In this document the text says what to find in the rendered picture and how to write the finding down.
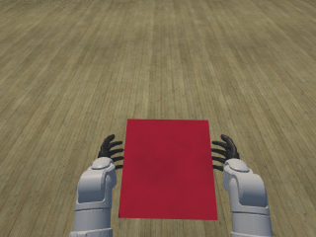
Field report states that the left robot forearm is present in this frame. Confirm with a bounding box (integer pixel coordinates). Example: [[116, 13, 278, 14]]
[[68, 157, 117, 237]]

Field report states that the right robot forearm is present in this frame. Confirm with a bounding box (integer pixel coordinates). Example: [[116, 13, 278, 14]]
[[222, 158, 274, 237]]

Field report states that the right robot hand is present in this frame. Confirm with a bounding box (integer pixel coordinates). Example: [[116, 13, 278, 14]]
[[211, 134, 240, 172]]

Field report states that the left robot hand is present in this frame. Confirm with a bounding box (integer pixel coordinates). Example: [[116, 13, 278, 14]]
[[98, 134, 124, 170]]

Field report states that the carton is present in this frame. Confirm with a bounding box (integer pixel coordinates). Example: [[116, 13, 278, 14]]
[[118, 118, 218, 220]]

